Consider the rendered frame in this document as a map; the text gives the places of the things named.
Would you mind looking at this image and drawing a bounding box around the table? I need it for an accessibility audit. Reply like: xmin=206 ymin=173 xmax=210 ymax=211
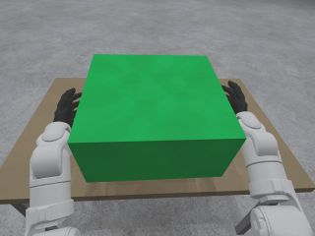
xmin=0 ymin=78 xmax=315 ymax=235

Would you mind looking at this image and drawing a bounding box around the right robot upper arm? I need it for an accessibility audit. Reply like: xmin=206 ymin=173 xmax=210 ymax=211
xmin=250 ymin=206 xmax=312 ymax=236

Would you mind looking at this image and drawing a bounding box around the left robot upper arm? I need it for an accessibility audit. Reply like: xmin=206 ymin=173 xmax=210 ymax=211
xmin=32 ymin=226 xmax=81 ymax=236

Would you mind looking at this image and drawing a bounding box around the right robot hand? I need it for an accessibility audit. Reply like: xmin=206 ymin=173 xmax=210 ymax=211
xmin=221 ymin=81 xmax=248 ymax=115

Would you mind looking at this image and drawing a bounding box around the right robot forearm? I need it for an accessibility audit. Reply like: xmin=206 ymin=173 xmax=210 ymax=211
xmin=235 ymin=111 xmax=313 ymax=236

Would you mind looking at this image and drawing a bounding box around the left robot forearm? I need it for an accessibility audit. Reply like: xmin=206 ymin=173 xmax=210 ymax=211
xmin=25 ymin=121 xmax=75 ymax=236

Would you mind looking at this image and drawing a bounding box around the carton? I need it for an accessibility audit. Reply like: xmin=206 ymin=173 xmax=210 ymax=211
xmin=67 ymin=54 xmax=247 ymax=183

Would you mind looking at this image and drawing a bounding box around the left robot hand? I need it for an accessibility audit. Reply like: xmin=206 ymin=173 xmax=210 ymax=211
xmin=53 ymin=88 xmax=82 ymax=129

